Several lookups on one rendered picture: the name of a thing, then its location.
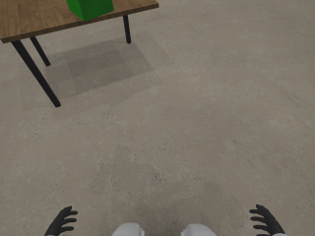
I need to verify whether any right robot thigh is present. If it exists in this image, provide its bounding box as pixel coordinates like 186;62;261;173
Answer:
180;223;217;236

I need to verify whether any left robot thigh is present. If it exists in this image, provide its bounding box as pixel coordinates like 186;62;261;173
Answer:
111;222;145;236

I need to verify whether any robot right hand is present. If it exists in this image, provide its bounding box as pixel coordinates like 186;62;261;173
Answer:
249;205;285;236

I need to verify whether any table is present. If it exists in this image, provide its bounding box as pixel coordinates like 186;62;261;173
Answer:
0;0;159;108

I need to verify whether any robot left hand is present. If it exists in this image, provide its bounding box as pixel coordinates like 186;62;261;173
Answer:
44;206;78;236

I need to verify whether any robot thigh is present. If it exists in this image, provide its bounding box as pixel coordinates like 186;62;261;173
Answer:
111;222;145;236
180;223;217;236

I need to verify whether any carton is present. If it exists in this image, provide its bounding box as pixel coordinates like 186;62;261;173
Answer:
66;0;114;22

